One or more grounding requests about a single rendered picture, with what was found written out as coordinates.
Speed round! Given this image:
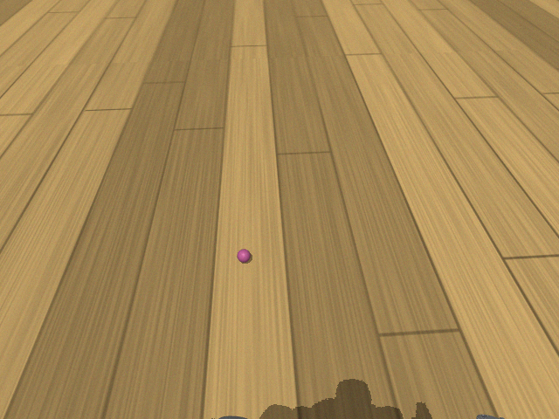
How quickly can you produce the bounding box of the ball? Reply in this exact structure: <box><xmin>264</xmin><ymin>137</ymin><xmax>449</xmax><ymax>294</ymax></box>
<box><xmin>238</xmin><ymin>249</ymin><xmax>251</xmax><ymax>263</ymax></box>

